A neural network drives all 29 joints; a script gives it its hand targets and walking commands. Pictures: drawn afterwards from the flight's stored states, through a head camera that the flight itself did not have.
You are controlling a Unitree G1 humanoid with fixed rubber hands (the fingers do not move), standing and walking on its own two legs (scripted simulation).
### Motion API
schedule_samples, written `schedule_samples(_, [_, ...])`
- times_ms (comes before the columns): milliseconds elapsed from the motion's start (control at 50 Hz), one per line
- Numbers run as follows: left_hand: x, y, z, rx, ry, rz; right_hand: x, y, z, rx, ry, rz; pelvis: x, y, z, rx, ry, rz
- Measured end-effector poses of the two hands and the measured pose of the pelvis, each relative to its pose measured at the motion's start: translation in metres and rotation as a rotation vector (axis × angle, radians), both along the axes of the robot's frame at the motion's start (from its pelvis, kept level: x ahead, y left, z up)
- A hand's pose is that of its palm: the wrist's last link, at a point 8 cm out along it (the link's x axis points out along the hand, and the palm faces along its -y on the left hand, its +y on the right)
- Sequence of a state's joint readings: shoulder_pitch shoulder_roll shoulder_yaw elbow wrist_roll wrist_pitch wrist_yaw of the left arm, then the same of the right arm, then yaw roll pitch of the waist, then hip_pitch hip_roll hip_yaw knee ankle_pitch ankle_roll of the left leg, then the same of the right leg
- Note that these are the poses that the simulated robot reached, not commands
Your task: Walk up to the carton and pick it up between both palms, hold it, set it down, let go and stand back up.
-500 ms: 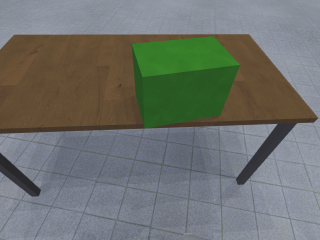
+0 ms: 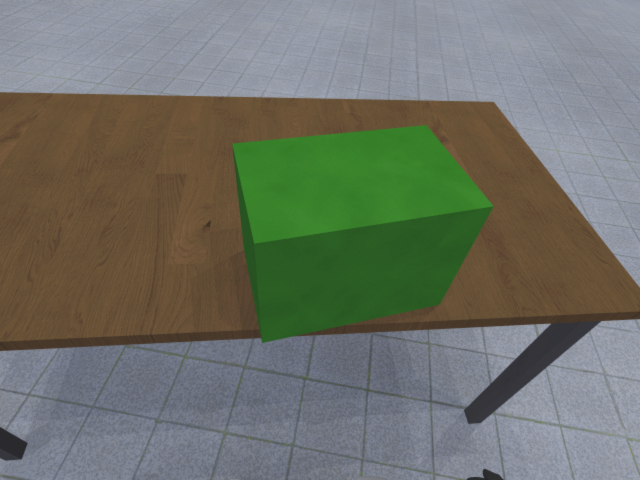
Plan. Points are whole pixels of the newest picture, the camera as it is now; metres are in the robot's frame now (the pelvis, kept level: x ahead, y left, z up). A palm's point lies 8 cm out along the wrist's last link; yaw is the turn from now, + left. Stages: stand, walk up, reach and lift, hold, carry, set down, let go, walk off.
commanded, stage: walk up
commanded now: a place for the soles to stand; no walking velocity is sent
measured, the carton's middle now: (345, 231) +0.45 -0.03 +0.06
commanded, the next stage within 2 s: reach and lift in 1.92 s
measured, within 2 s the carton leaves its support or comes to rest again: neither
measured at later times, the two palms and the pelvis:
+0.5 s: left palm (148, 429) +0.20 +0.21 -0.06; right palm out of the picture +0.13 -0.29 -0.10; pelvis +0.06 -0.03 +0.02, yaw +0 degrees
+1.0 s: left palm out of the picture +0.14 +0.23 -0.09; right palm out of the picture +0.12 -0.27 -0.09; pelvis +0.05 -0.02 +0.02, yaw +1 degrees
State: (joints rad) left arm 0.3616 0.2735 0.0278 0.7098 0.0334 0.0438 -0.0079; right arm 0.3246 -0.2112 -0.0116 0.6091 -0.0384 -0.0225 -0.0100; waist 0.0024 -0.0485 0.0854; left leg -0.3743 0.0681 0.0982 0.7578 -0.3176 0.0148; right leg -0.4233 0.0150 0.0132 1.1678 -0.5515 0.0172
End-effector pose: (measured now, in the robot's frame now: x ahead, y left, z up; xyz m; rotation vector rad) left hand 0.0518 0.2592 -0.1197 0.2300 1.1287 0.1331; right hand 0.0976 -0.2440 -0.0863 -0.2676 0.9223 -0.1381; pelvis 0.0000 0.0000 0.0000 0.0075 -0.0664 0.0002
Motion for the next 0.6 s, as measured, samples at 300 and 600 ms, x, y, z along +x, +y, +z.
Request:
schedule_samples(300, [0.124,-0.049,0.04,-0.003,-0.191,-0.073,0.004,-0.044,-0.016,0.047,0.165,-0.069,0.046,-0.03,0.012,0.001,0.027,0.001])
schedule_samples(600, [0.144,-0.044,0.056,0.011,-0.229,-0.07,0.043,-0.041,-0.006,0.061,0.097,-0.021,0.057,-0.032,0.02,-0.001,0.034,0.005])
